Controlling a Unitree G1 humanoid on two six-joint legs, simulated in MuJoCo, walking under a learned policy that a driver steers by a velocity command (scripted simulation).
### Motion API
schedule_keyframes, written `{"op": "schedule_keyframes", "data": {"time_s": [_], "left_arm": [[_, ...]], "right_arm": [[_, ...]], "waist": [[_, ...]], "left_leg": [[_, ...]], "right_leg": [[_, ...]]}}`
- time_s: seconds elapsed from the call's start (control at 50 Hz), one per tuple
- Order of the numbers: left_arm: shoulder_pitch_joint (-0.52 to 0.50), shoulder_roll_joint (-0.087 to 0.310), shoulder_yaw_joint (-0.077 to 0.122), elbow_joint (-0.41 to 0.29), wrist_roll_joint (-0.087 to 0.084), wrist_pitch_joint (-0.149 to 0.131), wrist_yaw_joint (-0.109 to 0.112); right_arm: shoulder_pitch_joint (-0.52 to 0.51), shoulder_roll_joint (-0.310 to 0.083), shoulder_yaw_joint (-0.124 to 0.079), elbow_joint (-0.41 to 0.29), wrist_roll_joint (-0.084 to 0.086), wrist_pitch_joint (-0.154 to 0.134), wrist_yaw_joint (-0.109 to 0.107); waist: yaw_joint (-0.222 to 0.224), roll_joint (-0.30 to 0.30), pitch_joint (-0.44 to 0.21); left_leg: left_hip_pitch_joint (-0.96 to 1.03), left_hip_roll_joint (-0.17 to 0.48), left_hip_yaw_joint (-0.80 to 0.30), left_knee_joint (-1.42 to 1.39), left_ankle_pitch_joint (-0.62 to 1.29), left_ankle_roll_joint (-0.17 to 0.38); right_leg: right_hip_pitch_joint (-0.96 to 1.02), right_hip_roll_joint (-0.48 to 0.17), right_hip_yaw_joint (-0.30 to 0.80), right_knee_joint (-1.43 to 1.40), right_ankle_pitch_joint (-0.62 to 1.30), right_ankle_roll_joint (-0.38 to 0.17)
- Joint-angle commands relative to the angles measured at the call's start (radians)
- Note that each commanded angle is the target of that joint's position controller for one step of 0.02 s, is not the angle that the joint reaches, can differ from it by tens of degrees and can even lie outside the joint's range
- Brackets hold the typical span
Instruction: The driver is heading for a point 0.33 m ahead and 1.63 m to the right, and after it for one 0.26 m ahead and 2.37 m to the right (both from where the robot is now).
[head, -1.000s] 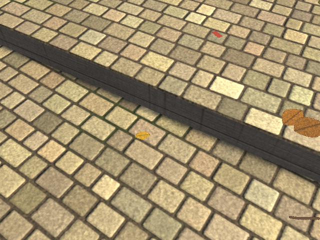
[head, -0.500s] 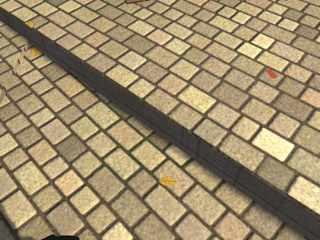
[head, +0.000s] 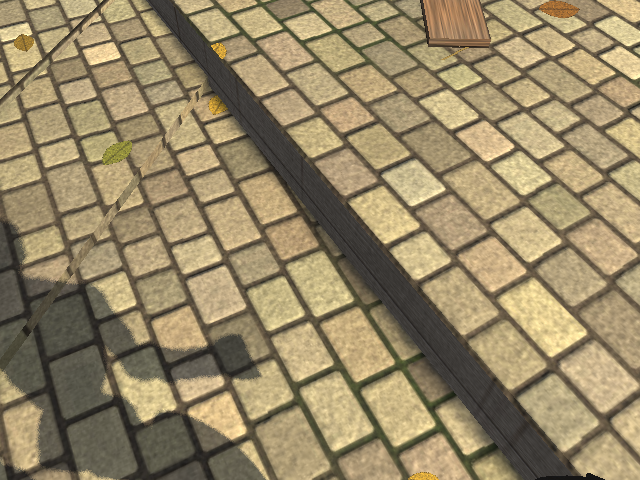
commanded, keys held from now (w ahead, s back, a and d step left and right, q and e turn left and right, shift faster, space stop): w+e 1.00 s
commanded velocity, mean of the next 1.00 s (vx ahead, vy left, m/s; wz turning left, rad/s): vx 0.50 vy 0.00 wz -0.51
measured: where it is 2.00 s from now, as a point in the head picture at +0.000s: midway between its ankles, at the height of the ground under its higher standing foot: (633, 336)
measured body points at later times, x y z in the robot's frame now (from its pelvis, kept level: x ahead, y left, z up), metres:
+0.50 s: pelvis +0.25 -0.05 -0.01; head +0.28 -0.06 +0.43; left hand +0.48 +0.15 -0.12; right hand +0.19 -0.30 -0.16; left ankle +0.09 +0.09 -0.66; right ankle +0.32 -0.12 -0.73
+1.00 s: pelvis +0.45 -0.10 +0.00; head +0.47 -0.10 +0.45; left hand +0.68 +0.08 -0.12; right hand +0.45 -0.39 -0.10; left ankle +0.55 -0.04 -0.73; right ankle +0.33 -0.12 -0.65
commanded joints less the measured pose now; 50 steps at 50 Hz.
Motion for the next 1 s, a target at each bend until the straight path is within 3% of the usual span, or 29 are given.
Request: {"op": "schedule_keyframes", "data": {"time_s": [0.02, 0.06, 0.14, 0.24, 0.34, 0.4, 0.42, 0.44, 0.46, 0.48, 0.5, 0.52, 0.54, 0.56, 0.6, 0.64, 0.72, 0.82, 0.84, 0.86, 0.88, 0.9, 0.92, 0.94, 0.96, 0.98, 1.0], "left_arm": [[-0.038, 0.111, 0.034, -0.075, -0.002, -0.009, 0.002], [-0.002, 0.083, 0.035, -0.049, 0.027, 0.019, -0.010], [-0.099, 0.055, 0.042, -0.086, 0.029, 0.042, -0.033], [-0.280, 0.034, 0.029, -0.151, 0.030, 0.035, -0.051], [-0.397, 0.049, 0.020, -0.207, 0.036, 0.028, -0.062], [-0.331, 0.079, 0.033, -0.198, 0.040, 0.030, -0.050], [-0.253, 0.092, 0.041, -0.177, 0.040, 0.025, -0.043], [-0.118, 0.111, 0.055, -0.136, 0.048, 0.014, -0.033], [0.010, 0.207, 0.086, -0.111, 0.062, 0.011, -0.016], [-0.048, 0.329, 0.119, -0.129, 0.042, 0.025, -0.009], [-0.042, 0.313, 0.115, -0.136, 0.012, 0.035, -0.011], [-0.100, 0.266, 0.102, -0.135, 0.009, 0.036, -0.002], [-0.145, 0.206, 0.087, -0.134, 0.009, 0.033, 0.003], [-0.173, 0.179, 0.078, -0.135, 0.004, 0.025, 0.010], [-0.186, 0.163, 0.068, -0.139, 0.003, 0.007, 0.010], [-0.176, 0.187, 0.071, -0.137, 0.003, -0.006, 0.006], [-0.138, 0.198, 0.076, -0.150, 0.013, 0.002, 0.009], [-0.103, 0.200, 0.077, -0.169, 0.023, 0.012, 0.012], [-0.116, 0.195, 0.076, -0.175, 0.031, 0.014, 0.012], [-0.146, 0.179, 0.072, -0.195, 0.041, 0.016, 0.006], [-0.166, 0.181, 0.074, -0.205, 0.037, 0.012, 0.006], [-0.211, 0.185, 0.073, -0.215, 0.022, 0.008, 0.005], [-0.250, 0.162, 0.067, -0.237, 0.000, -0.001, 0.000], [-0.250, 0.050, 0.034, -0.279, -0.017, -0.011, 0.003], [-0.097, 0.082, 0.041, -0.286, 0.001, 0.004, 0.011], [-0.081, 0.129, 0.047, -0.247, 0.042, 0.027, 0.016], [-0.152, 0.133, 0.050, -0.256, 0.064, 0.037, 0.008]], "right_arm": [[0.219, -0.126, -0.043, 0.034, 0.023, -0.009, -0.017], [0.184, -0.083, -0.031, 0.043, 0.031, -0.021, -0.021], [0.231, -0.102, -0.040, 0.076, 0.038, -0.051, -0.026], [0.279, -0.091, -0.038, 0.113, 0.035, -0.051, -0.033], [0.335, -0.145, -0.051, 0.149, 0.035, -0.047, -0.044], [0.327, -0.184, -0.061, 0.154, 0.031, -0.028, -0.051], [0.324, -0.196, -0.065, 0.152, 0.029, -0.015, -0.050], [0.312, -0.207, -0.068, 0.141, 0.032, -0.004, -0.047], [0.325, -0.177, -0.059, 0.115, 0.032, -0.006, -0.043], [0.340, -0.083, -0.046, 0.040, 0.048, -0.018, -0.023], [0.242, -0.145, -0.050, 0.027, 0.025, -0.029, -0.017], [0.198, -0.121, -0.043, 0.012, 0.036, -0.042, -0.011], [0.208, -0.114, -0.039, 0.021, 0.034, -0.049, -0.013], [0.195, -0.112, -0.040, 0.014, 0.018, -0.039, -0.017], [0.232, -0.103, -0.035, 0.019, -0.001, -0.003, -0.020], [0.233, -0.089, -0.030, 0.007, -0.001, 0.015, -0.015], [0.103, -0.073, -0.017, -0.046, 0.009, 0.027, -0.018], [-0.009, -0.086, -0.006, -0.098, 0.028, 0.015, -0.031], [0.014, -0.077, -0.003, -0.095, 0.033, 0.015, -0.037], [0.040, -0.081, -0.001, -0.099, 0.039, 0.013, -0.043], [0.122, -0.081, -0.003, -0.085, 0.037, 0.005, -0.048], [0.218, -0.090, -0.009, -0.063, 0.032, -0.006, -0.051], [0.331, -0.137, -0.028, -0.038, 0.018, -0.022, -0.059], [0.385, -0.213, -0.040, -0.045, -0.002, -0.026, -0.069], [0.305, -0.273, -0.060, -0.059, 0.003, -0.007, -0.063], [0.232, -0.182, -0.049, -0.098, 0.004, 0.004, -0.052], [0.193, -0.099, -0.027, -0.109, 0.014, 0.007, -0.043]], "waist": [[-0.114, 0.070, -0.089], [-0.065, 0.107, -0.040], [-0.050, 0.085, -0.010], [-0.073, 0.069, 0.042], [-0.096, 0.058, 0.053], [-0.060, 0.088, -0.011], [-0.031, 0.083, -0.060], [0.029, 0.049, -0.138], [0.076, -0.041, -0.235], [-0.003, -0.323, -0.296], [0.033, -0.102, -0.289], [0.007, -0.051, -0.167], [-0.041, 0.025, -0.074], [-0.068, 0.038, -0.048], [-0.100, 0.026, -0.083], [-0.116, 0.008, -0.096], [-0.070, -0.043, -0.080], [-0.020, -0.085, -0.100], [-0.032, -0.115, -0.111], [-0.049, -0.109, -0.109], [-0.088, -0.113, -0.144], [-0.158, -0.081, -0.162], [-0.220, -0.002, -0.205], [-0.205, 0.189, -0.241], [-0.075, 0.273, -0.283], [-0.063, 0.105, -0.213], [-0.078, 0.021, -0.114]], "left_leg": [[0.401, 0.316, -0.326, -0.317, 0.107, 0.101], [0.281, 0.260, -0.202, -0.378, 0.126, 0.061], [0.277, 0.251, -0.082, -0.431, 0.215, 0.073], [0.300, 0.226, 0.048, -0.442, 0.260, 0.076], [0.406, 0.260, 0.129, -0.378, 0.470, 0.055], [0.500, 0.269, 0.165, -0.168, 0.891, 0.037], [0.514, 0.264, 0.169, -0.020, 0.953, 0.035], [0.446, 0.247, 0.182, 0.201, 0.868, 0.015], [0.240, 0.217, 0.183, 0.493, 0.521, -0.019], [-0.212, -0.033, 0.113, 0.880, -0.331, -0.087], [-0.301, 0.004, -0.107, 0.903, -0.298, -0.075], [-0.331, 0.053, -0.122, 0.856, -0.203, -0.068], [-0.278, 0.092, -0.119, 0.744, -0.141, -0.069], [-0.225, 0.110, -0.128, 0.674, -0.135, -0.081], [-0.130, 0.105, -0.122, 0.633, -0.132, -0.106], [-0.118, 0.095, -0.100, 0.564, -0.115, -0.122], [-0.146, 0.067, -0.063, 0.354, -0.028, -0.145], [-0.109, 0.012, -0.074, 0.147, 0.032, -0.126], [-0.062, -0.002, -0.070, 0.131, -0.005, -0.117], [-0.014, -0.021, -0.054, 0.110, -0.041, -0.107], [0.097, -0.041, -0.062, 0.065, -0.032, -0.092], [0.211, -0.045, -0.061, -0.075, 0.047, -0.080], [0.399, 0.030, -0.123, -0.186, 0.130, -0.058], [0.544, 0.323, -0.402, -0.248, 0.380, -0.003], [0.507, 0.469, -0.670, -0.259, 0.336, 0.144], [0.400, 0.457, -0.660, -0.258, -0.006, 0.203], [0.303, 0.382, -0.552, -0.298, -0.261, 0.191]], "right_leg": [[-0.406, -0.049, 0.088, 0.206, 0.098, -0.037], [-0.336, -0.064, 0.076, 0.171, 0.154, -0.018], [-0.421, -0.071, 0.061, 0.151, 0.276, 0.000], [-0.471, -0.065, 0.021, -0.084, 0.442, 0.014], [-0.381, -0.022, -0.064, -0.292, 0.415, -0.036], [-0.278, 0.066, -0.117, -0.329, 0.261, -0.100], [-0.204, 0.107, -0.126, -0.362, 0.221, -0.125], [-0.026, 0.137, -0.112, -0.444, 0.261, -0.153], [0.210, -0.016, 0.102, -0.484, 0.202, -0.204], [0.469, -0.281, 0.670, -0.597, 0.266, -0.378], [0.437, -0.284, 0.695, -0.668, 0.279, -0.373], [0.325, -0.269, 0.568, -0.677, 0.301, -0.351], [0.182, -0.224, 0.473, -0.699, 0.440, -0.301], [0.111, -0.176, 0.405, -0.704, 0.565, -0.270], [0.054, -0.136, 0.326, -0.700, 0.770, -0.256], [0.022, -0.093, 0.271, -0.691, 0.849, -0.247], [0.026, -0.045, 0.265, -0.673, 0.799, -0.196], [0.098, -0.056, 0.335, -0.608, 0.810, -0.159], [0.086, -0.059, 0.343, -0.578, 0.815, -0.158], [0.067, -0.060, 0.363, -0.534, 0.908, -0.155], [0.041, -0.055, 0.376, -0.470, 1.008, -0.149], [0.018, -0.020, 0.366, -0.366, 1.029, -0.128], [-0.080, 0.050, 0.324, -0.164, 0.884, -0.083], [-0.271, 0.152, 0.183, 0.143, 0.319, -0.038], [-0.415, 0.190, 0.119, 0.339, -0.080, -0.018], [-0.473, 0.102, 0.126, 0.502, -0.064, -0.014], [-0.533, 0.079, 0.121, 0.595, -0.005, -0.009]]}}
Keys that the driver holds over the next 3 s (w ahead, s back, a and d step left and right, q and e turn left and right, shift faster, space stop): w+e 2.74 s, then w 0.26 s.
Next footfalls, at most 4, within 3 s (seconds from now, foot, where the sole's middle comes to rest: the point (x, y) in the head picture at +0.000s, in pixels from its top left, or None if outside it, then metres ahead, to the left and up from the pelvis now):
0.44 right None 0.36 -0.13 -0.77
0.94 left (379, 419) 0.58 -0.06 -0.77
1.44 right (587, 387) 0.60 -0.44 -0.59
2.02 left None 0.87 -0.72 -0.59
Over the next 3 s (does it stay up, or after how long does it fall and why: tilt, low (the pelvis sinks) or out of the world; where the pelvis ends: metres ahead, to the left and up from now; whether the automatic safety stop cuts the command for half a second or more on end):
stays up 0.79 -1.15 0.18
